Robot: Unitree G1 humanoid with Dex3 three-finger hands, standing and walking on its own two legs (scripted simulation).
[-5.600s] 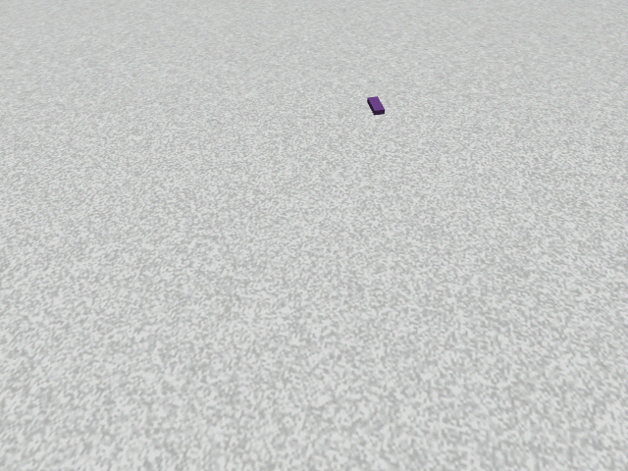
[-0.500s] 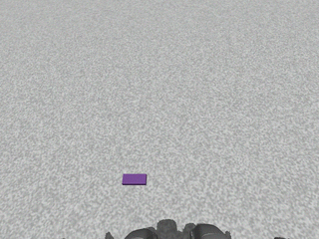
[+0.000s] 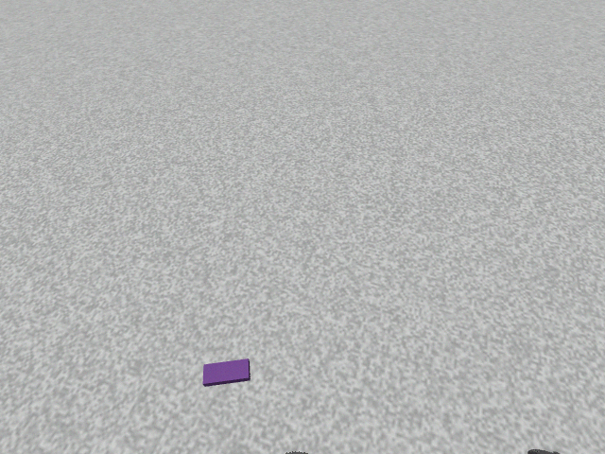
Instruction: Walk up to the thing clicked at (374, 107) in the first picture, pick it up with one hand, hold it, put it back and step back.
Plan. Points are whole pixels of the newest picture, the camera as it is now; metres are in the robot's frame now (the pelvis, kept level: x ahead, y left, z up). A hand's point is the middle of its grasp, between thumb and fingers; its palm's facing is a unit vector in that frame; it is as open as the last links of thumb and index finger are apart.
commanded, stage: walk up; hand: left
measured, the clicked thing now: (226, 372) +0.47 +0.28 -0.75
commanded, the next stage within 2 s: stand in 1.34 s
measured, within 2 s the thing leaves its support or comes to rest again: neither
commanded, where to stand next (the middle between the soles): +0.10 -0.04 m, yaw +6 degrees
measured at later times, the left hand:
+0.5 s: hand out of the picture +0.14 +0.21 -0.13, palm faces +0.00 -0.94 -0.35, open 7.4 cm
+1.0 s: hand out of the picture +0.11 +0.23 -0.14, palm faces +0.01 -0.94 -0.35, open 7.4 cm
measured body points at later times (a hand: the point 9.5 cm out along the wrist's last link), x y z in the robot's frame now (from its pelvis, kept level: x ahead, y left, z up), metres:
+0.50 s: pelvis +0.02 -0.04 +0.01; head +0.03 -0.05 +0.46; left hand +0.14 +0.26 -0.11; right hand +0.13 -0.34 -0.12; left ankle +0.01 +0.07 -0.73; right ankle +0.00 -0.13 -0.73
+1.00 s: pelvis +0.03 -0.03 +0.02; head +0.04 -0.03 +0.46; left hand +0.11 +0.28 -0.11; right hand +0.12 -0.32 -0.12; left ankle +0.01 +0.07 -0.73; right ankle +0.00 -0.13 -0.73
